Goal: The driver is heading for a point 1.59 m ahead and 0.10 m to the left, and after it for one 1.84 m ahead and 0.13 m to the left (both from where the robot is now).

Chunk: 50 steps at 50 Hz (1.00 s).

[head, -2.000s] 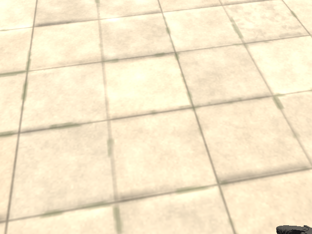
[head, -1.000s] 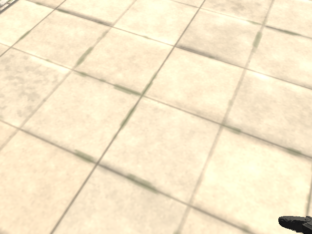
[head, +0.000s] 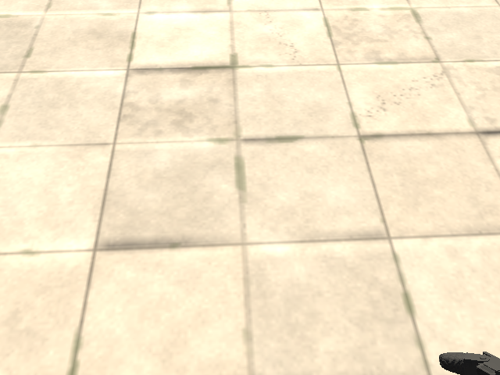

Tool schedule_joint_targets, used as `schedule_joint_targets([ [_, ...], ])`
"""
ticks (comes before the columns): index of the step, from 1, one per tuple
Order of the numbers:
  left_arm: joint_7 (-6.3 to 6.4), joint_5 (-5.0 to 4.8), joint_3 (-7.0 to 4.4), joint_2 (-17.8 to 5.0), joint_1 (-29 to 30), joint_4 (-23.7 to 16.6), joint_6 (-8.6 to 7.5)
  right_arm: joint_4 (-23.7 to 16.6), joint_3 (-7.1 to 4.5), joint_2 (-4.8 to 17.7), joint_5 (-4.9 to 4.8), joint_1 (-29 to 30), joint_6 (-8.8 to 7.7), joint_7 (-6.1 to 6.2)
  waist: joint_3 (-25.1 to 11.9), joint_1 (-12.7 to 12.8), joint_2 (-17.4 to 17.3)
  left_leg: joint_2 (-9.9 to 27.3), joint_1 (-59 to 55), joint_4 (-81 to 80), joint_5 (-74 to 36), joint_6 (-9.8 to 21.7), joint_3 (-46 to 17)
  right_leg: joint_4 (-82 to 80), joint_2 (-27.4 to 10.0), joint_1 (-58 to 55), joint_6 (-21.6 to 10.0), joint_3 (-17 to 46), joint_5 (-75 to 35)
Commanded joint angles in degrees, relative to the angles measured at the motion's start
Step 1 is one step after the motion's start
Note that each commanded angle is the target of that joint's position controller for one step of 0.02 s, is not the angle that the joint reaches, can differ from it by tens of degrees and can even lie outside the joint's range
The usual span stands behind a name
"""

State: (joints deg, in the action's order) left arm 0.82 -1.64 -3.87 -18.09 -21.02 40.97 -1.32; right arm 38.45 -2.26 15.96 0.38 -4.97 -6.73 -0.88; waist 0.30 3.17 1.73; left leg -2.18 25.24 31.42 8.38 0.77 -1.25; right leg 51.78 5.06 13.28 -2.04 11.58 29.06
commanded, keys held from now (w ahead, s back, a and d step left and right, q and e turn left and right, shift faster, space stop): w+e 0.22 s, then w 0.10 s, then w+q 0.68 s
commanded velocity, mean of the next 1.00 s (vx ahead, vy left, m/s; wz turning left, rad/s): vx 0.50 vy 0.00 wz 0.01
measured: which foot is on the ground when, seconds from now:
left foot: down 0.00-0.46, up 0.48-0.96, down 0.98-1.00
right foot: up 0.00-0.44, down 0.46-0.98, up 1.00-1.00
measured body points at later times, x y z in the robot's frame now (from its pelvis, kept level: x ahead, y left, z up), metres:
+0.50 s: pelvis +0.25 -0.06 +0.00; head +0.30 -0.08 +0.45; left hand +0.53 +0.12 -0.06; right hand +0.18 -0.34 -0.14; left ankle +0.10 +0.12 -0.68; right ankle +0.33 -0.18 -0.72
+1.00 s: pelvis +0.52 -0.05 -0.01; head +0.56 -0.04 +0.44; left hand +0.54 +0.24 -0.14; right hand +0.74 -0.29 -0.10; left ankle +0.63 +0.04 -0.73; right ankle +0.34 -0.19 -0.70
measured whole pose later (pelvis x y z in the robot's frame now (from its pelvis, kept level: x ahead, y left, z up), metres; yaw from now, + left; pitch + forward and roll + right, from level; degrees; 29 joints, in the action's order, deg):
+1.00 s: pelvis +0.52 -0.05 -0.01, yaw +5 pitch +1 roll -2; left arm 1.0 -0.8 -5.0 -16.7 -18.0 47.9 -2.3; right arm 40.9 -3.5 15.9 -1.6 -4.5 -1.4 -2.9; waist 3.3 1.8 -0.7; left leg 0.1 29.7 37.0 8.8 6.0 3.3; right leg 36.5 -5.5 -1.4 2.8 -14.5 27.7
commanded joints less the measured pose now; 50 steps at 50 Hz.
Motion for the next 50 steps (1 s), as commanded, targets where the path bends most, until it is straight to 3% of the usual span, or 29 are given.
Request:
schedule_joint_targets([
  [1,0.00,-0.11,-1.29,-8.19,2.21,-6.06,-0.91,-0.72,-3.17,8.28,-0.45,-12.14,0.70,0.56,-5.22,-7.66,-8.66,22.59,-32.17,-15.20,21.93,9.97,-31.80,22.44,-5.93,32.38,1.53,-2.78,-3.32],
  [2,-0.08,0.48,-1.35,-7.50,4.41,-6.60,-0.77,-0.60,-2.65,7.03,-0.10,-9.88,0.95,0.62,-1.82,-6.74,-6.61,20.00,-26.21,-16.35,14.56,9.16,-24.99,20.53,-7.57,30.93,1.78,-3.58,-6.80],
  [3,-0.32,0.59,-1.53,-6.70,5.25,-6.94,-0.62,-0.18,-2.24,5.83,0.17,-8.60,0.99,0.76,-0.02,-5.69,-7.34,18.03,-22.44,-17.64,9.19,8.65,-20.01,18.30,-9.19,29.28,1.83,-3.71,-9.18],
  [5,-0.80,0.03,-1.20,-4.34,4.52,-7.05,-0.10,0.68,-2.18,5.36,0.16,-8.02,0.62,0.89,0.63,-4.57,-9.16,16.20,-18.62,-20.16,3.50,8.66,-13.28,16.21,-10.59,26.30,2.06,-5.23,-11.37],
  [9,-0.99,0.44,-0.55,-2.26,7.97,-8.71,0.32,2.91,-3.12,7.86,0.07,-8.92,0.20,0.93,1.47,-4.72,-6.46,17.28,-19.61,-22.62,-5.90,10.55,-5.66,8.95,-11.61,29.35,3.34,-5.73,-17.31],
  [11,-1.49,0.41,-0.36,-1.92,9.79,-8.97,0.04,3.65,-3.28,8.62,0.00,-8.75,0.50,0.98,1.52,-5.16,-5.83,16.66,-20.99,-22.66,-9.61,9.97,-1.36,3.00,-11.58,28.99,3.36,-6.59,-22.94],
  [15,-2.76,0.52,0.78,0.43,17.17,-10.62,-1.06,6.21,-3.25,9.91,-0.87,-12.15,1.21,0.79,3.49,-7.87,-4.62,15.82,-21.51,-23.10,-11.15,9.08,3.82,-10.52,-9.70,23.94,1.94,-10.07,-29.34],
  [17,-3.29,0.39,0.91,0.30,20.28,-11.88,-1.35,7.86,-3.43,10.86,-1.78,-14.45,1.76,0.54,4.88,-8.33,-4.55,17.19,-23.92,-22.77,-12.09,9.12,3.50,-14.73,-9.03,23.08,0.79,-10.97,-27.34],
  [19,-3.61,0.65,0.59,-0.73,21.48,-12.75,-1.68,9.40,-3.55,11.84,-2.65,-15.67,2.62,0.37,5.29,-7.17,-5.31,18.76,-27.36,-20.37,-18.60,9.02,2.07,-18.14,-8.05,21.66,-0.79,-12.23,-22.33],
  [20,-3.62,0.86,0.08,-1.85,19.97,-12.53,-1.89,9.79,-3.62,12.59,-2.86,-15.46,2.99,0.41,4.06,-5.54,-6.20,18.80,-28.47,-17.36,-26.42,8.53,1.95,-19.96,-6.83,18.11,-1.70,-13.08,-20.18],
  [21,-3.45,1.15,-0.87,-3.60,15.01,-11.20,-2.07,10.13,-3.63,13.25,-3.01,-14.83,3.33,0.51,0.76,-2.05,-6.70,17.76,-28.09,-11.21,-35.44,7.52,2.93,-22.44,-5.10,10.00,-2.89,-14.30,-20.81],
  [22,-2.97,1.30,-2.39,-6.29,6.08,-8.32,-2.08,10.38,-3.10,12.43,-2.90,-14.58,3.43,0.64,-4.78,2.75,-6.00,15.15,-23.88,-1.11,-38.60,5.84,4.86,-24.44,-3.86,-3.82,-4.39,-15.17,-24.67],
  [23,-1.94,1.92,-3.81,-10.55,-3.89,-6.30,-1.64,9.11,-1.70,9.27,-1.44,-14.62,2.96,0.63,-13.13,6.72,-1.96,12.29,-10.69,15.27,-22.29,3.41,5.61,-20.98,-13.15,-22.92,-7.33,-5.52,-28.10],
  [24,-1.44,2.39,-4.29,-15.61,-4.93,-6.22,-1.52,7.62,0.75,1.58,-0.69,-21.55,1.96,-0.03,-22.44,1.97,13.33,2.16,9.88,35.82,22.75,-0.29,3.07,-25.88,-29.50,-39.38,-16.44,21.89,-20.70],
  [25,-1.44,2.52,-3.07,-9.84,-5.47,-6.59,-1.74,8.90,-1.01,8.23,-2.46,-17.31,1.20,-0.11,-23.46,5.45,6.79,2.97,13.72,42.51,25.45,-0.12,-5.88,-31.02,-29.33,-35.76,-15.73,25.96,-16.19],
  [26,-1.47,2.24,-2.17,-7.84,-2.24,-5.80,-2.10,6.71,-1.93,10.21,-3.78,-12.39,1.02,-0.14,-13.29,4.45,6.37,5.40,18.03,43.44,21.18,0.27,-4.83,-32.24,-27.16,-28.81,-13.15,16.01,-18.63],
  [27,-1.59,1.84,-1.60,-5.92,1.27,-5.29,-2.45,6.40,-1.77,9.14,-3.29,-10.44,1.10,0.18,-8.49,2.36,4.18,7.86,17.19,40.72,16.20,0.17,-3.61,-33.79,-24.47,-21.58,-11.62,9.38,-21.78],
  [28,-1.79,1.80,-1.10,-3.86,4.38,-5.05,-2.82,6.62,-1.99,8.60,-2.32,-9.95,1.57,0.39,-4.95,0.46,4.07,9.22,15.29,38.05,12.68,-0.25,-3.42,-35.94,-22.31,-15.45,-10.67,4.34,-24.09],
  [30,-1.90,2.32,-0.94,-2.09,7.54,-4.46,-4.05,7.90,-1.99,6.29,-2.38,-13.36,3.33,0.55,-3.05,-2.80,4.75,10.53,9.00,36.33,7.99,-0.94,-3.94,-40.67,-20.65,-8.06,-10.01,-1.54,-25.48],
  [32,-1.74,2.34,-1.26,-2.30,8.74,-3.11,-5.11,7.75,-1.79,4.23,-2.33,-13.13,4.62,0.73,-0.46,-4.14,2.93,10.64,9.42,34.43,5.95,-1.70,-4.27,-43.54,-20.85,-4.97,-10.26,-6.03,-29.20],
  [34,-1.25,2.71,-1.66,-3.04,8.53,-1.71,-5.44,6.66,-1.83,3.74,-2.05,-10.60,5.11,0.82,1.53,-4.14,2.00,10.66,12.45,30.14,1.55,-2.21,-5.14,-44.69,-20.61,-5.16,-9.83,-10.11,-31.25],
  [38,-0.39,2.51,-2.28,-4.98,7.58,0.09,-5.08,4.73,-1.21,2.50,-1.62,-4.38,4.60,-0.59,3.57,-2.32,1.17,9.71,11.91,16.03,-10.02,-1.67,-2.44,-45.60,-18.99,-6.59,-8.10,-17.85,-32.04],
  [42,0.00,1.37,-3.11,-6.95,4.20,2.47,-3.97,1.50,-0.82,2.49,-1.54,2.59,4.59,-1.92,5.86,0.18,-0.06,9.02,13.38,8.09,-9.85,0.41,0.64,-44.44,-21.21,-12.79,-7.23,-20.94,-33.04],
  [44,0.05,0.68,-3.50,-7.78,3.55,3.38,-3.10,0.05,-1.04,3.18,-1.51,4.19,4.68,-2.47,6.00,0.12,0.34,8.14,13.86,6.13,-5.86,1.98,2.26,-41.62,-22.25,-16.90,-6.36,-22.00,-37.48],
  [46,0.26,0.24,-3.92,-9.40,4.32,3.50,-2.24,-0.69,-1.86,4.65,-1.51,2.56,4.96,-2.74,3.36,-1.82,1.91,4.94,8.83,5.72,-0.23,4.12,5.58,-34.95,-22.28,-19.22,-5.05,-23.53,-54.55],
  [47,0.39,-0.03,-4.08,-10.15,4.97,3.36,-1.72,-0.21,-2.71,6.02,-1.64,-1.23,5.19,-2.67,0.52,-4.24,2.76,2.52,3.29,5.95,2.56,5.44,7.43,-28.39,-21.76,-19.34,-4.24,-24.30,-63.61],
  [48,0.46,-0.39,-3.94,-10.18,6.13,3.11,-1.22,1.54,-4.20,8.30,-1.88,-8.94,5.34,-2.33,-3.55,-8.88,2.08,-0.41,-7.32,3.16,1.33,7.30,8.66,-17.51,-19.92,-16.50,-2.65,-25.85,-66.99],
  [49,0.68,0.18,-3.24,-8.80,5.42,2.64,-1.40,4.09,-6.38,12.57,-2.01,-18.51,5.80,-1.34,-8.66,-13.09,-1.01,-0.26,-23.89,1.13,-0.82,9.72,4.00,-2.14,-17.44,-6.02,0.03,-26.16,-56.73],
  [50,0.11,2.80,-0.68,-0.40,0.24,-0.38,-2.54,4.23,-7.83,19.90,-2.56,-18.94,5.81,-0.46,-12.00,-7.05,-17.76,15.00,-42.98,-2.95,6.02,20.01,-26.69,19.96,-6.90,20.67,4.62,-23.88,-5.33],
])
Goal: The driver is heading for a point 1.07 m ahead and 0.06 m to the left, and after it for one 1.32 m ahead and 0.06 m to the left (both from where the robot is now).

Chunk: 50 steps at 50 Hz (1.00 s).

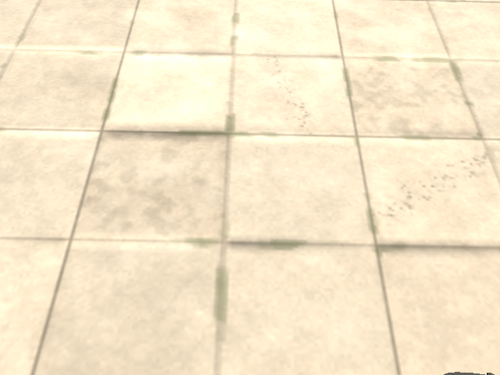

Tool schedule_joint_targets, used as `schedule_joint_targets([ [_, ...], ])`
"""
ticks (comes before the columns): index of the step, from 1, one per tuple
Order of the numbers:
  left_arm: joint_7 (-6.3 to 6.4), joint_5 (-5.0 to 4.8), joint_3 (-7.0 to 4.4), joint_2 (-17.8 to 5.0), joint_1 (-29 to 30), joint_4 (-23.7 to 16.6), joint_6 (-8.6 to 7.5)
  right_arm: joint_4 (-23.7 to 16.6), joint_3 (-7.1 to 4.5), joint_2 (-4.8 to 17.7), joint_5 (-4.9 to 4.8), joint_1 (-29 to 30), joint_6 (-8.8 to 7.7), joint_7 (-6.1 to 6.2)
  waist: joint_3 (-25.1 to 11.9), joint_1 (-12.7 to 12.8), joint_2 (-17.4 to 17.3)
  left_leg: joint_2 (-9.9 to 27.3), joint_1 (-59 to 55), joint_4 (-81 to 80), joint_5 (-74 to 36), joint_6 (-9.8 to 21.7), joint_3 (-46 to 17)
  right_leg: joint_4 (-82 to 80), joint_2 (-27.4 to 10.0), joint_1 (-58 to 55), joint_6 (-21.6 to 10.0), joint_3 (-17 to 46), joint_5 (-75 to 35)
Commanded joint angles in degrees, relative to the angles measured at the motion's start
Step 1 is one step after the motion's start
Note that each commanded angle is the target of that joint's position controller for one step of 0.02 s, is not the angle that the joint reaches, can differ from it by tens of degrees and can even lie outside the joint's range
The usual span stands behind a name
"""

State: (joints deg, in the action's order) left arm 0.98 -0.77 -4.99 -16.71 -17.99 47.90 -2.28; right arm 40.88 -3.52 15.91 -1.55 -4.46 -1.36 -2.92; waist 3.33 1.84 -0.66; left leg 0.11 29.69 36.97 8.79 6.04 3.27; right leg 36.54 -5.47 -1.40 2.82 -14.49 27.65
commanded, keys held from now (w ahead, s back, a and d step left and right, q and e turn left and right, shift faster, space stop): w+q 0.16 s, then q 0.28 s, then no key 0.10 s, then e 0.26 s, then w+e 0.20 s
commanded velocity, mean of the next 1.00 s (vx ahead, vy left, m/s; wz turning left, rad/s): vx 0.23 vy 0.00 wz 0.22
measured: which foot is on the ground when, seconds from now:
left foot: down 0.00-0.44, up 0.46-0.72, down 0.74-1.00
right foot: up 0.00-0.42, down 0.44-0.80, up 0.82-1.00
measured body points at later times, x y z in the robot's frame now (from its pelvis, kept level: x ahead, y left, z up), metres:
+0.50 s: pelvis +0.25 -0.01 +0.01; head +0.28 +0.00 +0.46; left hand +0.38 +0.29 -0.06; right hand +0.42 -0.27 -0.10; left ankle +0.12 +0.08 -0.67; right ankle +0.39 -0.08 -0.71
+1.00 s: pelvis +0.33 +0.00 +0.03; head +0.34 +0.00 +0.47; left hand +0.41 +0.31 -0.08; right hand +0.48 -0.25 -0.08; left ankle +0.25 +0.14 -0.71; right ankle +0.38 -0.11 -0.68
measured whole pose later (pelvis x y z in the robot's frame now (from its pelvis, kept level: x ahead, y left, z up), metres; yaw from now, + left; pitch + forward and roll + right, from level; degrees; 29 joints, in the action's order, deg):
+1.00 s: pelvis +0.33 +0.00 +0.03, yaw +11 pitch +1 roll +1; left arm -1.9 -1.3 -4.2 -18.2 -11.0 43.2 0.4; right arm 41.6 -3.8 15.5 -0.2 -14.9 -1.0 2.3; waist 0.3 -1.5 0.4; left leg 3.1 8.4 25.0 17.6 -1.8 2.8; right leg 48.4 -1.8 27.0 -0.3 -1.1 22.4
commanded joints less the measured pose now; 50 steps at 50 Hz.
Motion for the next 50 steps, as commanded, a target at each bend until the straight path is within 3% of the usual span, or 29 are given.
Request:
schedule_joint_targets([
  [1,-0.60,0.39,0.94,-3.53,0.82,-8.10,-3.92,-0.82,-5.30,17.19,0.08,-19.80,-0.74,1.11,-24.70,-7.82,-10.08,18.99,-53.05,-19.38,15.46,19.66,-52.77,44.04,8.37,43.24,-0.51,17.64,7.65],
  [2,-1.13,-1.97,0.01,-7.34,7.29,-9.75,-5.30,-0.54,-4.16,13.08,0.62,-18.32,-1.72,0.84,-17.71,-9.53,-5.63,18.09,-49.49,-21.73,12.72,16.01,-45.98,43.88,5.18,48.61,-2.20,20.15,2.72],
  [3,-0.96,-1.79,0.35,-6.76,8.76,-10.25,-6.09,-0.64,-3.70,11.36,0.39,-15.67,-2.31,0.90,-12.47,-7.56,-2.75,15.77,-42.19,-21.14,8.34,13.94,-38.85,39.34,2.64,48.04,-3.43,19.94,-2.22],
  [4,-0.47,-0.13,0.13,-6.88,8.81,-9.51,-6.28,-1.21,-3.04,9.10,0.25,-11.59,-2.46,1.03,-8.62,-4.97,-0.12,13.43,-34.04,-20.92,1.49,12.17,-32.70,34.01,0.55,44.62,-3.37,19.84,-5.42],
  [5,-0.33,0.80,-0.37,-7.60,7.82,-9.11,-5.85,-2.21,-2.42,7.44,0.92,-9.09,-2.59,1.36,-7.67,-2.87,-1.27,11.76,-28.36,-21.69,-4.33,11.47,-28.83,30.64,-0.73,39.97,-3.17,20.33,-7.78],
  [9,-0.42,1.70,-0.02,-5.23,8.31,-9.54,-3.54,-2.91,-2.78,9.23,1.01,-8.94,-2.69,2.62,-4.74,-1.16,-0.92,9.05,-18.62,-23.89,-18.55,11.31,-21.64,20.44,0.11,35.58,-0.03,18.06,-12.50],
  [11,-0.29,1.98,0.60,-3.82,12.10,-10.69,-3.17,-2.51,-3.23,10.55,0.94,-9.55,-2.07,3.56,-3.35,-1.83,-1.45,6.12,-15.06,-22.01,-27.18,9.03,-16.78,11.58,2.22,33.56,1.39,16.75,-18.84],
  [13,-0.64,1.82,1.14,-2.58,15.24,-11.26,-3.23,-2.06,-3.46,10.74,0.54,-10.90,-0.97,4.23,-4.62,-3.36,-3.48,3.22,-13.27,-19.54,-27.76,6.14,-14.23,3.04,5.22,28.97,1.67,15.86,-27.10],
  [17,-1.50,0.91,0.67,-4.22,18.87,-12.42,-3.01,-1.37,-3.46,9.98,0.17,-13.43,0.83,4.95,-6.18,-4.71,-5.34,4.26,-16.99,-14.84,-19.30,3.67,-20.22,-5.75,7.97,26.24,1.07,18.11,-30.46],
  [20,-1.71,1.31,-0.43,-6.61,15.05,-11.56,-3.73,-2.95,-3.33,8.87,0.41,-10.49,1.36,5.50,-7.26,-1.93,-6.81,4.70,-20.84,-7.28,-17.10,1.94,-25.85,-10.32,7.23,23.11,-1.32,19.78,-28.12],
  [21,-1.45,1.86,-0.70,-7.16,12.06,-10.90,-4.17,-3.88,-2.97,7.74,0.38,-9.05,1.31,5.45,-8.75,-0.03,-5.97,2.10,-20.00,-2.05,-15.43,0.10,-25.06,-14.55,5.67,17.49,-2.85,19.23,-34.33],
  [22,-0.95,3.00,-1.18,-10.08,8.16,-10.94,-4.29,-5.40,-1.88,4.49,1.28,-9.76,1.08,5.31,-15.34,0.70,0.63,-1.96,-14.48,10.89,-2.87,-2.51,-21.10,-12.43,-4.09,4.64,-6.53,26.88,-49.70],
  [23,-0.77,4.14,-0.84,-11.09,7.56,-11.38,-3.45,-4.11,-1.10,1.47,1.55,-22.51,0.95,5.12,-21.25,-4.94,14.96,-9.95,-1.29,25.88,35.65,-6.03,-16.68,-9.50,-18.31,-10.04,-16.95,43.69,-69.13],
  [24,-1.12,1.96,-1.08,-9.94,7.10,-10.62,-2.42,-2.89,-1.85,7.73,0.61,-26.72,1.25,4.81,-24.24,-5.25,15.98,-5.43,3.34,34.26,32.83,-7.70,-15.63,-12.23,-22.12,-9.30,-20.99,53.66,-50.97],
  [25,-0.99,1.43,-0.02,-5.93,9.70,-12.08,-1.84,-2.33,-2.94,11.21,0.13,-20.52,2.25,5.14,-17.95,-2.89,9.29,-3.36,5.46,37.85,27.63,-9.47,-14.32,-14.10,-16.99,-4.20,-18.82,46.91,-39.34],
  [26,-0.97,1.77,0.82,-4.13,11.83,-12.12,-1.01,-2.95,-3.15,11.64,0.32,-15.62,3.39,5.59,-14.04,-2.17,5.66,-2.32,5.72,37.36,23.78,-10.25,-12.44,-15.33,-13.25,1.46,-16.38,40.27,-31.99],
  [28,-1.03,2.14,1.63,-3.58,14.77,-11.35,-0.01,-3.80,-2.59,8.85,0.93,-12.82,4.85,5.76,-8.35,-3.26,6.18,-0.66,0.57,31.91,20.60,-10.77,-11.48,-18.78,-8.26,13.12,-14.80,33.45,-25.94],
  [30,-1.48,2.48,2.06,-2.50,15.93,-9.93,-0.01,-3.08,-0.91,3.51,1.61,-14.24,4.50,5.43,-7.56,-4.66,8.44,-0.04,-7.84,18.48,19.44,-10.65,-8.11,-20.22,-3.41,18.65,-13.46,26.98,-26.68],
  [31,-1.66,2.18,1.91,-2.86,15.80,-9.46,0.03,-2.85,-0.37,2.32,2.04,-13.76,4.04,5.34,-7.98,-4.22,9.54,0.00,-10.48,12.37,19.72,-10.66,-6.74,-19.96,-2.72,18.49,-13.76,26.15,-29.05],
  [32,-1.74,1.68,1.51,-4.02,14.84,-8.95,0.16,-2.93,-0.14,2.18,2.40,-12.43,3.62,5.22,-8.68,-3.31,10.27,0.07,-12.06,7.27,18.46,-10.55,-6.36,-19.31,-2.96,16.96,-14.41,26.91,-30.02],
  [34,-1.76,0.84,0.77,-6.54,13.29,-8.44,0.66,-2.30,-0.67,4.17,2.00,-11.87,3.30,5.08,-9.84,-2.81,9.63,-0.75,-15.21,-0.77,11.28,-9.93,-6.05,-18.30,-4.07,15.10,-15.21,29.63,-26.57],
  [37,-1.42,-0.32,0.67,-7.38,12.68,-8.31,1.34,-2.18,-1.34,6.49,2.33,-11.18,3.13,5.00,-7.80,-3.84,7.55,-0.23,-23.07,-11.36,1.89,-6.17,-6.34,-18.32,-2.75,21.56,-11.52,31.89,-13.87],
  [38,-1.52,0.00,0.97,-6.54,12.33,-8.41,1.15,-3.08,-1.68,8.54,3.00,-11.23,3.02,5.30,-7.78,-3.84,4.73,4.69,-26.06,-11.65,0.69,-3.82,-10.02,-16.19,-1.38,25.62,-9.04,31.15,-9.88],
  [39,-1.62,0.02,1.02,-5.21,12.29,-9.41,0.92,-2.18,-2.77,11.53,3.08,-10.39,3.22,5.39,-5.85,-1.81,-5.22,7.58,-22.28,-12.38,6.57,-0.84,-12.52,-12.79,3.98,28.13,-6.31,23.90,-4.80],
  [41,-1.49,0.02,0.81,-5.12,12.58,-8.98,0.96,-3.03,-2.24,8.24,3.31,-9.26,2.78,5.52,-4.89,-3.17,-10.07,12.14,-19.84,-18.59,13.08,1.90,-17.26,-1.33,8.78,28.68,-3.65,16.70,-5.61],
  [42,-1.41,-0.15,0.57,-4.89,11.92,-8.60,1.25,-3.58,-2.60,9.12,3.21,-8.34,2.33,5.80,-4.41,-3.51,-12.08,15.32,-20.31,-20.43,15.83,3.53,-20.20,6.16,8.72,30.96,-3.32,14.39,-3.41],
  [44,-1.71,-0.35,-0.29,-6.36,12.96,-9.79,1.80,-3.29,-2.68,9.40,2.31,-10.22,0.70,6.14,-2.05,-4.92,-10.18,20.91,-22.81,-23.26,16.86,6.67,-24.97,18.84,4.24,39.67,-3.33,17.16,0.34],
  [46,-2.19,-0.90,0.12,-4.55,12.76,-10.03,2.03,-3.07,-2.50,8.49,1.19,-9.29,-0.36,6.02,-0.12,-4.53,-7.73,19.61,-26.48,-24.25,15.57,5.32,-21.53,18.86,2.07,44.18,-3.27,17.74,-1.70],
  [50,-3.88,-0.55,1.17,-2.82,13.80,-10.68,1.27,-2.53,-3.32,10.43,1.05,-8.40,-0.83,4.79,-1.27,-5.12,-7.15,14.96,-22.54,-23.93,7.71,2.64,-9.48,6.94,2.61,31.49,-3.13,11.54,-6.44],
])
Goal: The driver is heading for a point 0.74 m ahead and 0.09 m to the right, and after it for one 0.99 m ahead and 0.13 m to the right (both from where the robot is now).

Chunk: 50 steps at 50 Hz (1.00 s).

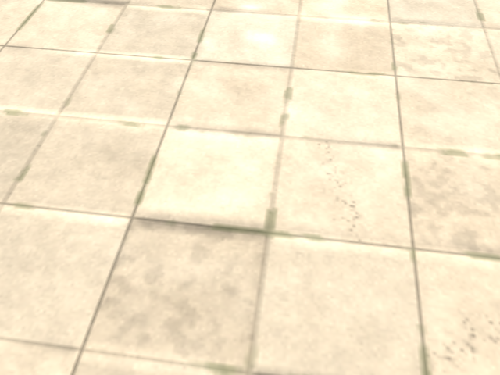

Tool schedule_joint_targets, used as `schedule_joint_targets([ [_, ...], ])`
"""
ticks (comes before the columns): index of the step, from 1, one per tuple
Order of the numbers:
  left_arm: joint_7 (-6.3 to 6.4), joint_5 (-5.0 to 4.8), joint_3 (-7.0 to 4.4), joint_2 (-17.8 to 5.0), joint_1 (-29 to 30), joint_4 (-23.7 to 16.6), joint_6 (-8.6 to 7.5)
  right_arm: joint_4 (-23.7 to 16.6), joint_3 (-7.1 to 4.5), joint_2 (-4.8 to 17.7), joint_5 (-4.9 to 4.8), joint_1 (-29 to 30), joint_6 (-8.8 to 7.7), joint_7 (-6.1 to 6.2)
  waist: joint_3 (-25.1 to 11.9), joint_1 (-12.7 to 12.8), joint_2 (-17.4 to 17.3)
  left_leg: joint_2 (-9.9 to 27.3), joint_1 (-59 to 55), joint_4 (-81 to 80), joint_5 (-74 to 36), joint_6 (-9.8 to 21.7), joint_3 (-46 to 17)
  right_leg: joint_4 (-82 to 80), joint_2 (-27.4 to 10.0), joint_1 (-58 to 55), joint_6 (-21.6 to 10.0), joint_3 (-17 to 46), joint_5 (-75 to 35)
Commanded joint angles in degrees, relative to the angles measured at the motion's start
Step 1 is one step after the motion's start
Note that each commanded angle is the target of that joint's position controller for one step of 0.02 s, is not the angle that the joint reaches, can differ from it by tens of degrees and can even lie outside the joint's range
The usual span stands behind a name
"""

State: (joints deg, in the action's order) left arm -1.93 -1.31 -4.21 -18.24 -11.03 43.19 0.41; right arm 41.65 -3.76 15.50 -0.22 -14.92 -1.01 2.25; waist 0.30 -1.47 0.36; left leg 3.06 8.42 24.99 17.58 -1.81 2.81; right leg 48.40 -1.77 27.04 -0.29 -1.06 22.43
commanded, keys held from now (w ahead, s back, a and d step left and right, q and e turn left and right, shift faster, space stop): w+e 0.50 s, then w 0.02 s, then w+q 0.18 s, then q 0.30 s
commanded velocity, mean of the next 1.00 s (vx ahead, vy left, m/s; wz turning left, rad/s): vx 0.39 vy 0.00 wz -0.22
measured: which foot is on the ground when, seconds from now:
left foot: down 0.00-0.10, up 0.12-0.54, down 0.56-0.96, up 0.98-1.00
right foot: up 0.00-0.08, down 0.10-0.56, up 0.58-0.94, down 0.96-1.00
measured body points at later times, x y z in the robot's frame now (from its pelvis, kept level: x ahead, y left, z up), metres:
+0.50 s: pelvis +0.21 -0.06 +0.00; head +0.24 -0.08 +0.45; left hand +0.30 +0.22 -0.11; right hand +0.39 -0.35 -0.07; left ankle +0.41 +0.03 -0.71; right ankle +0.06 -0.13 -0.74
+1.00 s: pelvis +0.44 -0.14 -0.01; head +0.47 -0.16 +0.44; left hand +0.72 +0.04 -0.07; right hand +0.41 -0.43 -0.13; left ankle +0.41 +0.02 -0.73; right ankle +0.52 -0.27 -0.74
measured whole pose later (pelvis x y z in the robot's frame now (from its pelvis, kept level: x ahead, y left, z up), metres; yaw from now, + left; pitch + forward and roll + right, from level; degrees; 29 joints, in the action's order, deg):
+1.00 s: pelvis +0.44 -0.14 -0.01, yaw -11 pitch +1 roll +1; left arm 0.3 1.4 -1.6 -15.3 -2.3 35.6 -4.0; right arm 44.3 -4.4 17.7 -0.9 -20.5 -0.8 1.5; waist 1.8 -4.9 0.0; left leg -4.7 13.8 38.9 27.0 -0.2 -9.7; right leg 29.5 0.6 25.1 -0.3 3.5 5.7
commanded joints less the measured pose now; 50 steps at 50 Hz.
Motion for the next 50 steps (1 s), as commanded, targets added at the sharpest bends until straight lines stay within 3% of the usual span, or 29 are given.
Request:
schedule_joint_targets([
  [1,-1.18,-0.10,0.23,-1.95,6.03,-5.79,-1.44,-3.01,-3.33,11.47,-0.56,1.72,-1.18,-0.81,1.26,-1.53,-8.29,11.81,-0.09,-11.33,-0.79,10.44,-7.61,-7.41,-0.12,-0.59,-0.23,-3.32,-2.61],
  [3,-1.17,-0.16,-0.32,-2.81,0.93,-4.05,-1.32,-2.59,-3.46,11.71,-1.42,2.61,-1.10,-1.45,0.50,1.60,-7.12,11.35,3.90,-6.71,1.35,9.29,-4.54,-14.40,2.40,-9.94,-1.40,-6.22,-7.32],
  [4,-0.79,-0.10,-1.20,-4.30,-3.65,-2.39,-1.19,-2.49,-3.08,10.59,-1.24,2.29,-1.26,-1.58,-1.00,3.62,-5.53,10.13,7.45,-0.95,-1.53,7.99,-2.31,-15.80,4.62,-17.43,-2.45,-7.08,-7.48],
  [5,-0.19,-0.69,-2.77,-7.30,-10.18,-0.95,-1.13,-2.46,-2.22,7.98,-0.34,1.72,-1.61,-1.69,-3.99,6.74,-0.25,7.74,12.53,12.30,-5.49,5.07,2.44,-18.09,3.18,-27.15,-4.69,-2.23,-7.08],
  [6,0.87,-0.32,-4.64,-16.38,-15.55,-1.27,-1.35,-7.02,-0.56,2.85,1.46,3.90,-2.54,-1.74,-6.13,7.16,19.48,-1.08,31.79,37.50,9.70,-1.34,6.43,-27.14,-13.20,-37.92,-14.72,29.37,-3.03],
  [7,0.21,0.43,-3.76,-15.18,-16.43,-2.63,-2.78,-8.58,-0.58,4.44,-0.13,7.50,-4.25,-1.58,-9.00,9.43,15.07,-4.74,42.26,46.63,16.38,-1.12,-5.75,-36.75,-18.86,-40.23,-22.06,47.84,8.22],
  [8,0.18,0.78,-2.63,-11.46,-14.07,-2.78,-3.89,-8.86,-1.31,7.83,-2.11,9.52,-5.50,-2.10,-3.71,8.66,10.06,-1.19,46.73,48.86,12.55,0.90,-7.88,-37.01,-19.02,-38.60,-20.95,43.83,9.37],
  [9,0.32,0.71,-1.79,-8.80,-11.54,-3.31,-4.40,-8.23,-1.42,8.51,-1.82,9.34,-6.21,-2.28,-1.17,6.98,6.89,0.79,45.39,46.43,7.53,2.25,-7.76,-35.60,-16.67,-34.79,-18.66,37.80,5.34],
  [10,0.60,0.58,-1.24,-7.44,-8.65,-4.03,-4.28,-7.29,-1.54,8.49,-0.32,8.66,-6.55,-2.20,0.64,5.26,3.52,2.21,42.70,42.40,3.57,2.45,-7.71,-35.11,-14.42,-30.51,-16.75,32.39,-0.28],
  [12,1.33,1.03,-0.68,-6.50,-5.66,-5.38,-3.93,-6.63,-2.02,8.48,0.93,7.36,-6.33,-2.58,1.18,2.80,4.54,2.62,35.72,35.23,-2.16,1.76,-7.23,-36.54,-10.50,-24.38,-14.83,25.21,-9.21],
  [18,3.26,0.13,-1.63,-8.50,-8.48,-4.18,-3.55,-8.13,-0.05,3.60,0.51,15.54,-5.66,-3.45,2.49,4.63,4.23,-2.50,25.85,11.33,-19.07,-1.93,-4.39,-36.46,-5.15,-16.05,-12.39,15.32,-19.46],
  [21,3.44,-0.55,-1.94,-8.63,-11.50,-2.89,-3.30,-9.22,-0.13,4.62,-0.39,19.38,-6.00,-4.08,2.77,5.82,4.41,-3.59,21.91,5.86,-22.34,-1.55,-5.61,-35.18,-6.44,-15.93,-11.70,18.21,-17.34],
  [24,3.65,-0.61,-2.25,-8.36,-11.61,-2.45,-2.85,-9.18,-0.90,6.74,-0.52,18.50,-6.44,-4.24,2.43,4.50,5.48,-3.22,19.64,3.00,-19.43,0.27,-7.39,-31.31,-8.24,-20.31,-10.14,21.96,-19.05],
  [26,3.51,-0.15,-2.34,-7.91,-10.92,-2.61,-2.44,-7.94,-1.76,8.20,-0.43,13.37,-6.81,-3.96,0.03,1.87,6.95,-3.98,12.85,1.70,-15.57,2.37,-5.46,-26.08,-7.78,-22.06,-8.97,22.14,-27.83],
  [27,3.26,0.41,-1.69,-6.09,-10.88,-2.62,-2.43,-6.18,-2.60,9.63,-0.01,7.07,-6.97,-3.67,-4.53,-1.01,6.37,-3.62,4.04,0.62,-16.42,4.31,-4.18,-18.51,-4.97,-22.08,-7.49,19.14,-34.59],
  [28,3.07,1.32,-0.54,-3.50,-11.02,-3.71,-2.40,-5.18,-3.10,11.88,1.06,-1.72,-6.96,-3.35,-13.27,-4.61,3.25,3.87,-11.10,3.11,-12.48,8.37,-11.85,-4.06,-1.83,-15.69,-5.69,16.29,-29.03],
  [29,2.87,0.18,0.89,1.56,-20.43,-3.80,-3.08,-2.48,-4.36,16.67,1.42,-8.50,-6.30,-3.61,-21.72,-1.43,-14.76,16.50,-31.50,-0.77,-0.21,18.75,-39.18,17.66,7.49,4.82,-0.80,10.81,-2.00],
  [30,2.80,-1.00,0.72,-2.09,-20.05,-2.94,-3.59,-1.18,-3.35,12.21,-0.26,-9.89,-6.18,-4.22,-19.79,-2.59,-16.47,18.38,-30.80,-8.89,14.02,19.82,-52.07,25.31,6.64,13.64,-0.62,12.60,9.93],
  [31,2.56,-1.22,-0.29,-6.36,-12.59,-4.09,-3.94,-1.83,-2.27,8.91,-0.89,-5.27,-5.94,-4.02,-9.83,-3.25,-9.93,16.34,-22.69,-10.08,15.37,17.68,-44.58,27.44,3.32,17.01,-1.06,11.93,5.58],
  [33,2.40,0.96,-0.09,-5.94,-3.39,-6.68,-5.00,-2.56,-1.37,7.28,0.14,0.30,-5.01,-3.91,-1.20,-1.46,-2.93,11.60,-7.91,-11.56,2.40,16.26,-32.98,21.38,-0.82,14.95,-1.52,7.99,-1.05],
  [34,2.27,1.53,-0.19,-5.28,-3.22,-6.81,-5.33,-2.74,-0.98,6.55,0.58,1.26,-4.98,-3.76,-0.59,0.14,-3.89,9.54,-3.96,-12.49,-2.65,15.80,-29.91,17.58,-2.33,11.87,-1.52,8.05,-3.10],
  [36,2.00,1.70,0.38,-3.20,-4.17,-6.74,-5.53,-2.74,-0.82,6.39,0.16,1.95,-4.80,-3.48,-0.24,1.89,-5.82,7.30,-0.07,-13.48,-12.81,16.21,-25.97,10.97,-2.38,8.33,-0.44,6.27,-2.72],
  [38,2.05,2.53,1.33,-1.22,-2.62,-7.32,-5.53,-2.15,-1.35,8.58,-0.10,2.10,-4.52,-2.88,-0.21,2.44,-5.53,6.47,4.48,-12.30,-29.77,16.75,-20.36,1.89,-1.11,3.73,1.58,3.88,-2.52],
  [40,1.90,2.56,1.97,-0.31,0.31,-7.76,-5.67,-1.35,-2.31,11.20,-0.45,0.99,-3.63,-2.23,-1.91,1.53,-5.92,4.88,7.51,-10.82,-36.16,15.34,-16.66,-5.56,1.03,-2.46,2.80,2.70,-11.01],
  [44,1.75,1.57,1.14,-2.70,5.20,-9.06,-4.89,-0.48,-2.71,11.57,-1.44,-2.24,-1.40,-1.09,-2.95,0.57,-5.93,4.10,6.71,-6.69,-28.31,11.73,-19.03,-14.62,3.60,-7.01,3.13,5.16,-20.27],
  [47,2.01,2.07,-0.11,-4.52,2.55,-8.64,-5.09,-1.85,-2.39,9.77,-1.49,-0.34,-0.56,-0.40,-3.98,3.51,-5.93,1.57,8.10,0.69,-19.40,7.64,-21.65,-22.44,2.30,-15.64,0.98,5.88,-25.97],
  [48,2.47,2.64,-0.70,-6.32,0.46,-8.72,-5.20,-2.41,-1.64,6.98,-1.00,-1.16,-0.60,-0.47,-5.89,4.15,-3.23,-1.81,10.55,7.47,-13.04,5.34,-19.98,-24.74,-2.53,-21.30,-1.16,8.23,-31.09],
  [49,3.18,3.45,-1.21,-9.70,-2.89,-9.25,-4.65,-3.02,-0.43,2.89,0.53,-5.73,-0.71,-0.63,-11.74,2.96,9.34,-7.30,18.79,23.25,13.62,2.04,-14.14,-22.14,-16.21,-32.75,-6.34,19.22,-50.48],
  [50,2.81,3.39,-1.29,-9.38,-3.29,-8.79,-3.30,-2.71,-0.32,4.15,-0.61,-13.79,-0.53,-0.56,-17.11,0.40,18.27,-8.30,25.26,34.53,25.72,0.42,-10.75,-23.91,-25.29,-35.98,-14.00,32.22,-46.39],
])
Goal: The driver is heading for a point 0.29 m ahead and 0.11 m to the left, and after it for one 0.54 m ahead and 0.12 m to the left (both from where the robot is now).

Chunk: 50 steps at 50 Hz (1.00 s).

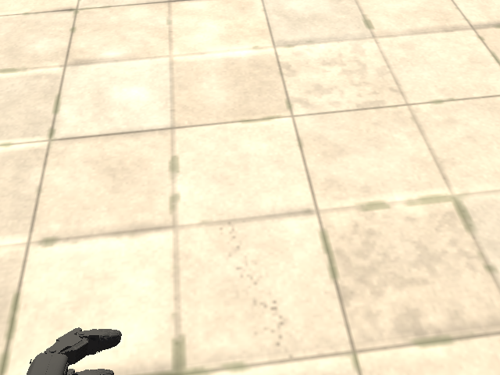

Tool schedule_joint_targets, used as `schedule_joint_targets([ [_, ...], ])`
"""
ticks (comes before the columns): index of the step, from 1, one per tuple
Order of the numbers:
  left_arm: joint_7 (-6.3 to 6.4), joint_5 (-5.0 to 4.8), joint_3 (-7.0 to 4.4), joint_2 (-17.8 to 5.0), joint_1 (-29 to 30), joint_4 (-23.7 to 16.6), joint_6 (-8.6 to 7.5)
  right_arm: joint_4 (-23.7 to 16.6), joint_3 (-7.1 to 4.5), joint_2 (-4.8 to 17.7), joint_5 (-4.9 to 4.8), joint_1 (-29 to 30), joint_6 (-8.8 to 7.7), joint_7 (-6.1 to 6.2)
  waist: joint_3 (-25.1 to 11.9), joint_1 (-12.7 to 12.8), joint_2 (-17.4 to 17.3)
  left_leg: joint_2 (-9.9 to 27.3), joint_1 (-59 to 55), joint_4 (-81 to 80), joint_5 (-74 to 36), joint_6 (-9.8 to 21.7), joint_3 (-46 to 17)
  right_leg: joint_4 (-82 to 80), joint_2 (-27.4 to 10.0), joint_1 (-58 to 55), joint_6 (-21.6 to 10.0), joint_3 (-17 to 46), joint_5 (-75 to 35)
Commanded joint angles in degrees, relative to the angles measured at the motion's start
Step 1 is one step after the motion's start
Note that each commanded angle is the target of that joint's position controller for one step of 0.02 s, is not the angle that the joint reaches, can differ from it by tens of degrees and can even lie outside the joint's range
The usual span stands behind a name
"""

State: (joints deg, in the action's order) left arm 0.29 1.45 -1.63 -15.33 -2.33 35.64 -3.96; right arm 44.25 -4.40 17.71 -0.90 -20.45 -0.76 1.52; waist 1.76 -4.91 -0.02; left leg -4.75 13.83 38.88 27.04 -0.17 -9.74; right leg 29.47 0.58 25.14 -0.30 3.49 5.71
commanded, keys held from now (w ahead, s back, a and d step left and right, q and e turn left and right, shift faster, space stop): q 0.50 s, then w+q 0.10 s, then q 0.08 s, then e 0.32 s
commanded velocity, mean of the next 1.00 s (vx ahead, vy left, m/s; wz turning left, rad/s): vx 0.08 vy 0.00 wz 0.38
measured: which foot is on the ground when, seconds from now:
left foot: up 0.00-0.38, down 0.40-1.00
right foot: down 0.00-0.40, up 0.42-0.82, down 0.84-1.00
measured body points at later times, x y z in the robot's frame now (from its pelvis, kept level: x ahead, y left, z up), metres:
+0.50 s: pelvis +0.04 +0.03 +0.01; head +0.07 +0.07 +0.45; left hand +0.09 +0.35 -0.11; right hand +0.28 -0.19 -0.06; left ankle +0.03 +0.12 -0.73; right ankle +0.08 -0.12 -0.67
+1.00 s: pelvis +0.12 +0.03 +0.01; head +0.14 +0.03 +0.45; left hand +0.17 +0.34 -0.09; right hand +0.35 -0.15 -0.10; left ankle +0.03 +0.12 -0.73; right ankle +0.19 -0.06 -0.73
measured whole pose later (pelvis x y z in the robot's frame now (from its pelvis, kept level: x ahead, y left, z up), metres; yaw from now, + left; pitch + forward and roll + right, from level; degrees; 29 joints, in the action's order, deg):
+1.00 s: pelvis +0.12 +0.03 +0.01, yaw +23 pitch +1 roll +0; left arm -1.1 -0.5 -2.1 -15.2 -6.9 42.8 -0.9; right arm 38.3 -1.3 15.0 1.5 -12.0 0.6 1.8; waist 1.1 -0.3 -1.4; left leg -2.7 11.4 31.1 20.1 0.6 -5.1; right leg 30.9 2.5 17.9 -0.7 4.0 13.6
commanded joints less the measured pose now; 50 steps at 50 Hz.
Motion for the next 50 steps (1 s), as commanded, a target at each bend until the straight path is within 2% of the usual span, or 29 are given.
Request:
schedule_joint_targets([
  [1,0.32,-0.35,-3.44,-9.73,-9.93,-1.80,1.73,-4.24,-0.96,6.53,-0.42,-7.56,0.11,0.57,-15.21,4.29,12.82,2.73,22.39,27.15,11.23,-2.98,2.04,-8.00,-24.60,-30.29,-14.04,27.44,-17.66],
  [2,0.25,-0.61,-2.74,-7.16,-7.66,-2.01,2.02,-4.63,-1.71,8.30,-0.56,-3.17,1.16,0.95,-11.11,5.02,8.87,4.08,24.34,29.79,7.12,-3.83,3.12,-8.73,-21.11,-26.68,-12.08,21.32,-10.43],
  [3,0.16,-0.38,-2.34,-6.36,-4.85,-2.04,2.24,-4.59,-2.01,8.12,-0.56,-1.50,2.37,1.42,-8.79,4.47,6.65,5.39,23.81,30.51,4.09,-4.65,3.51,-9.84,-18.57,-22.33,-11.09,16.55,-7.75],
  [6,0.58,0.45,-2.62,-6.85,-1.38,-1.09,2.35,-6.08,-1.84,5.74,-0.24,-0.37,4.00,1.49,-5.51,3.12,8.89,6.47,18.07,29.69,-2.58,-5.95,6.43,-13.42,-14.73,-12.52,-11.85,6.38,-7.97],
  [11,1.56,-0.33,-3.52,-8.31,-2.53,0.99,2.84,-9.73,-0.65,3.20,0.31,5.98,3.77,0.13,-6.89,5.08,7.24,8.81,15.40,16.66,-6.52,-5.25,7.82,-13.88,-17.12,-15.59,-14.05,1.54,-10.09],
  [15,0.93,-1.12,-4.49,-10.86,-2.70,2.00,3.53,-11.40,-0.68,4.53,0.11,8.06,4.01,-1.29,-6.86,5.60,7.85,8.33,9.55,7.69,-7.31,-3.15,10.63,-13.11,-18.74,-15.51,-13.65,-0.95,-10.27],
  [17,0.68,-1.98,-4.83,-11.77,-2.96,2.67,3.70,-12.07,-0.96,5.14,0.05,8.30,4.25,-1.88,-6.63,5.14,7.95,7.81,7.20,1.86,-8.10,-1.48,11.60,-11.10,-19.48,-16.73,-12.24,-1.49,-10.01],
  [19,0.69,-3.09,-4.87,-11.40,-3.14,3.62,3.94,-11.30,-1.51,5.56,0.22,5.78,4.29,-2.17,-6.81,3.25,6.76,5.68,-0.04,-8.97,-15.14,1.34,13.12,-5.74,-17.64,-14.56,-8.28,-4.55,-5.95],
  [20,0.53,-2.77,-4.45,-9.38,-6.35,5.12,4.04,-10.84,-2.38,7.81,0.42,3.86,4.24,-1.73,-6.79,3.14,2.35,6.30,-6.28,-14.48,-22.23,3.57,9.70,0.51,-14.84,-9.97,-3.96,-7.96,0.35],
  [21,0.11,-0.05,-3.30,-5.55,-7.60,3.95,4.04,-11.87,-3.97,14.65,0.60,2.63,4.11,-0.59,-6.98,4.96,-15.30,20.74,-14.90,-17.26,-42.77,9.49,-9.82,18.53,-7.20,4.21,2.46,-14.30,21.73],
  [22,0.79,0.27,-3.63,-6.97,-2.39,1.25,4.00,-13.79,-3.89,16.40,2.30,4.23,3.08,-0.87,-6.56,2.32,-17.25,27.84,-10.50,-19.22,-44.21,20.11,-20.36,30.70,-0.50,13.40,4.65,-6.74,33.37],
  [23,1.15,-0.71,-4.40,-9.22,-0.03,1.29,4.21,-13.50,-3.17,13.54,2.77,4.59,1.92,-1.31,-6.83,1.17,-10.50,24.83,-9.29,-20.06,-40.44,19.72,-16.19,36.24,-1.68,13.90,4.14,-1.76,30.52],
  [24,1.40,-1.45,-4.68,-9.29,-1.06,1.69,4.44,-13.21,-2.73,12.16,2.12,7.16,1.14,-1.30,-5.70,3.20,-8.79,21.53,-8.37,-19.60,-37.57,16.48,-11.83,36.53,-2.40,14.23,3.46,-0.48,25.31],
  [25,1.91,-1.12,-4.89,-9.16,-2.62,3.07,4.63,-13.51,-2.38,10.56,1.09,9.66,1.04,-1.08,-5.88,4.37,-6.47,19.10,-8.44,-19.07,-35.01,13.82,-9.65,35.48,-2.94,14.12,3.60,0.19,21.57],
  [26,1.92,-0.62,-5.12,-9.64,-3.93,3.47,4.58,-13.31,-1.93,9.42,0.08,10.06,1.18,-0.76,-6.73,4.95,-6.86,17.65,-8.19,-19.83,-29.32,12.94,-8.75,34.79,-2.95,13.47,3.90,-0.09,17.96],
  [27,1.42,-0.77,-5.12,-9.31,-4.40,3.58,4.24,-13.22,-1.54,8.68,-0.08,9.12,1.22,-0.47,-7.54,5.07,-7.79,16.33,-7.83,-21.31,-20.61,12.81,-9.16,34.48,-2.57,12.31,3.98,-0.43,14.83],
  [29,0.55,-1.64,-4.96,-8.75,-3.17,3.17,3.39,-13.24,-1.31,8.23,0.27,7.70,0.91,-0.19,-6.44,4.15,-8.54,15.57,-8.60,-25.01,-3.78,13.11,-11.90,29.00,-2.11,13.39,3.79,-0.44,10.60],
  [30,0.31,-1.87,-4.90,-8.65,-1.66,2.81,2.88,-13.09,-1.38,8.59,0.45,7.10,0.65,-0.05,-4.98,3.60,-8.87,15.62,-8.76,-26.18,-1.33,13.20,-13.14,24.84,-1.76,13.72,3.77,-0.23,9.72],
  [32,0.29,-1.60,-4.56,-7.75,1.01,2.33,2.10,-12.81,-1.66,9.39,0.82,7.16,0.57,0.43,-2.53,3.16,-8.58,14.63,-8.35,-25.07,-8.28,12.91,-12.36,17.08,-0.84,11.93,4.03,0.52,9.12],
  [35,-0.11,-1.36,-4.02,-6.83,-0.39,3.21,1.51,-12.68,-2.05,10.43,0.85,7.63,0.97,0.56,-4.22,3.49,-8.93,14.02,-6.91,-21.41,-19.46,13.14,-10.30,10.41,0.02,5.38,4.52,0.22,9.53],
  [38,-0.95,-1.50,-3.33,-6.49,-1.50,3.87,1.58,-11.94,-0.87,7.88,1.21,7.40,1.24,-0.14,-6.14,2.81,-8.43,15.11,-4.00,-18.92,-27.34,13.17,-9.84,7.56,-0.96,-2.52,4.12,-1.02,8.76],
  [41,-1.75,-0.94,-2.38,-4.76,-3.61,4.61,1.46,-10.78,1.12,3.94,1.39,9.58,0.91,-0.81,-5.79,5.55,-5.97,13.31,-0.12,-16.43,-25.36,9.81,-7.89,-5.79,-1.56,-14.02,1.77,-1.87,-1.18],
  [42,-1.55,-0.22,-2.33,-5.90,-3.45,4.30,1.44,-9.76,1.62,2.81,2.26,7.65,0.40,-0.91,-5.79,5.22,-4.09,11.16,1.25,-15.54,-21.97,7.07,-6.66,-8.33,-3.69,-18.27,0.71,1.25,-8.55],
  [43,-1.10,-0.08,-2.92,-10.02,-3.37,3.44,1.54,-9.21,1.71,2.64,3.78,4.67,-0.11,-0.89,-6.50,2.73,1.85,6.84,2.40,-11.13,-14.63,3.93,-2.56,-6.84,-9.44,-21.06,-1.67,7.41,-21.69],
  [44,-0.95,-0.38,-2.78,-10.52,-1.02,4.07,1.92,-8.74,1.58,2.43,3.87,0.50,-0.36,-0.71,-6.98,-1.16,8.10,3.82,1.40,-12.37,-10.13,1.37,1.54,-4.73,-10.08,-18.84,-6.24,9.08,-18.09],
  [45,-1.13,-1.43,-2.75,-8.96,0.48,3.27,2.27,-8.28,1.27,4.66,3.69,3.06,-0.30,-0.33,-4.95,1.30,8.30,3.57,-0.01,-12.11,-10.75,-0.12,3.07,-5.71,-8.64,-15.03,-7.43,9.86,-10.02],
  [46,-1.25,-1.72,-2.72,-8.92,-0.02,3.15,2.43,-8.52,0.55,6.46,2.89,5.57,-0.03,0.06,-3.63,2.85,7.77,3.17,0.24,-10.43,-11.39,-0.17,4.05,-5.98,-7.87,-13.34,-7.12,10.43,-7.20],
  [48,-1.34,-2.25,-3.05,-10.56,-1.02,2.94,2.29,-9.38,0.12,6.36,2.32,6.50,0.79,0.86,-4.17,3.25,8.09,3.06,0.37,-8.18,-13.82,0.04,5.02,-5.14,-7.92,-13.00,-7.71,13.23,-8.94],
  [50,-1.04,-2.40,-3.35,-10.88,-2.53,2.87,2.35,-9.85,-0.04,5.19,2.12,6.40,1.02,1.26,-6.35,3.65,8.54,2.74,1.13,-5.81,-13.81,-0.40,5.99,-3.95,-9.07,-14.99,-9.42,16.59,-13.75],
])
